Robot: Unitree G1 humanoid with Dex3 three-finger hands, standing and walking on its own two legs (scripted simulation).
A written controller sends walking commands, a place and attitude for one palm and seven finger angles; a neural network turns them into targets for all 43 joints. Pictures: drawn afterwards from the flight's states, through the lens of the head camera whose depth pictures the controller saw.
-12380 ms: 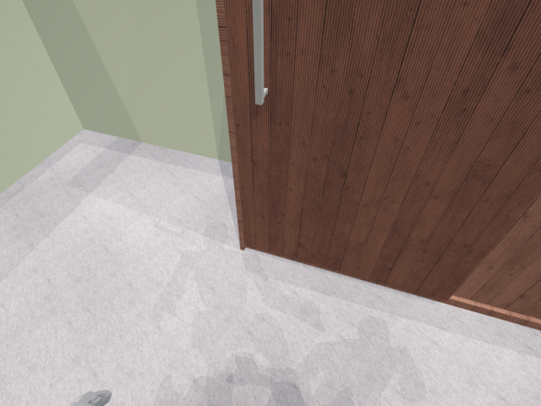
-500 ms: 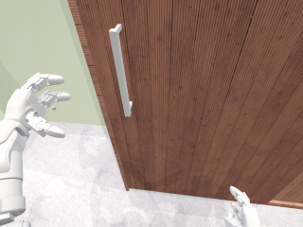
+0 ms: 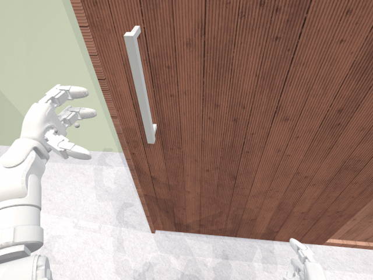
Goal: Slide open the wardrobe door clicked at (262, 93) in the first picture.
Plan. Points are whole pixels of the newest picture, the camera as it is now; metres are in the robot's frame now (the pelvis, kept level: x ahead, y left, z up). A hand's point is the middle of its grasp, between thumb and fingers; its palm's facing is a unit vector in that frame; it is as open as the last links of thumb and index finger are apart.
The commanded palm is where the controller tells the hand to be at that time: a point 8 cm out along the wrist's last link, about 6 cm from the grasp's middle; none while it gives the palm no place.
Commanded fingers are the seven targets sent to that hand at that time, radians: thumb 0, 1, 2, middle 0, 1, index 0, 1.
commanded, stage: move the hooked fingers beside the handle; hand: left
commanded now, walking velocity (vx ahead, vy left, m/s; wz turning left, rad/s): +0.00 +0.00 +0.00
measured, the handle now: (145, 93) +0.48 +0.13 +0.18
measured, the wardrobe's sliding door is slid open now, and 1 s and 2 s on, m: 0.00 0.00 0.00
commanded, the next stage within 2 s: none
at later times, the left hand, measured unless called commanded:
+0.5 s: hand (100, 113) +0.40 +0.21 +0.18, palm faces -0.04 -1.00 -0.02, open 14.0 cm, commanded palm +0.38 +0.26 +0.19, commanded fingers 0.00 -0.50 0.30 -0.30 -1.20 -0.30 -1.20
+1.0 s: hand (104, 113) +0.41 +0.21 +0.17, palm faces +0.00 -1.00 -0.02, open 14.0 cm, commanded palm +0.39 +0.26 +0.18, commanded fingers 0.00 -0.50 0.30 -0.30 -1.20 -0.30 -1.20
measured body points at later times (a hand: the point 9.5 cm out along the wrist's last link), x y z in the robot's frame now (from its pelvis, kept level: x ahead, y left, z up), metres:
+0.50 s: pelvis +0.01 +0.01 +0.00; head +0.00 -0.01 +0.45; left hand +0.39 +0.27 +0.19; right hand +0.14 -0.25 -0.10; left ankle -0.01 +0.13 -0.73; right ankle +0.00 -0.12 -0.73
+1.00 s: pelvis +0.01 +0.00 +0.00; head +0.01 -0.01 +0.45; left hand +0.41 +0.27 +0.17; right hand +0.11 -0.26 -0.10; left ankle -0.01 +0.13 -0.73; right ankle +0.00 -0.12 -0.73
